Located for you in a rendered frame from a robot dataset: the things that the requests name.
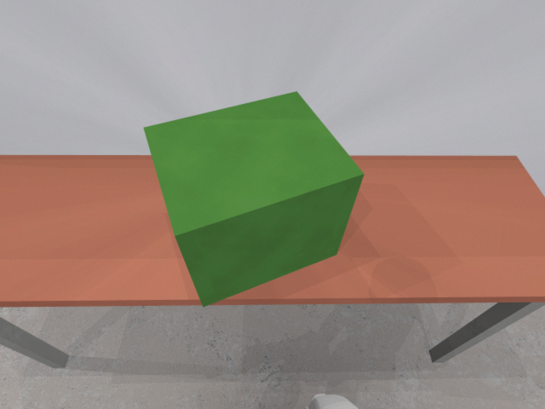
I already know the table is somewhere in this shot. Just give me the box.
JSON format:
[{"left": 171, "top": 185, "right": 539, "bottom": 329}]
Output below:
[{"left": 0, "top": 155, "right": 545, "bottom": 368}]

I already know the carton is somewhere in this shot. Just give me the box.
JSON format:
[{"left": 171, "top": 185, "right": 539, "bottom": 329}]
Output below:
[{"left": 144, "top": 91, "right": 364, "bottom": 307}]

